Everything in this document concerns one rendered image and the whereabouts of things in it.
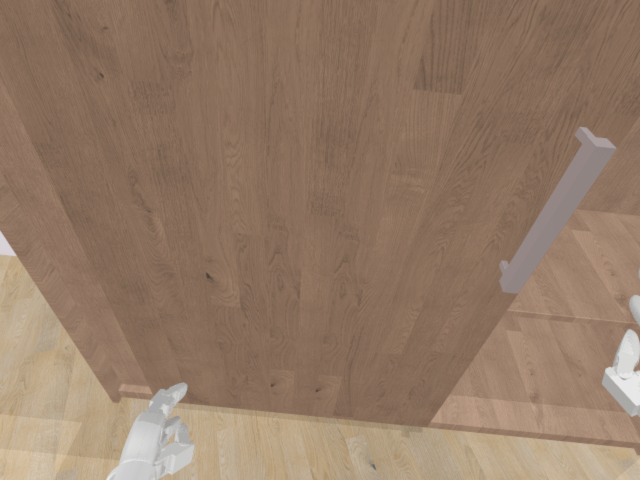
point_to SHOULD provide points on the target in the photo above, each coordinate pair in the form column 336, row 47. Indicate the handle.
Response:
column 582, row 172

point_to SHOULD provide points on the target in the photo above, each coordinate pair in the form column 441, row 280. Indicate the robot left hand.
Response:
column 150, row 431

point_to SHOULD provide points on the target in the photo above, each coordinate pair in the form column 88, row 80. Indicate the wardrobe door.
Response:
column 300, row 206
column 23, row 172

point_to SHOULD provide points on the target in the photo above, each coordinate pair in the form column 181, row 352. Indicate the robot right hand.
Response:
column 620, row 380

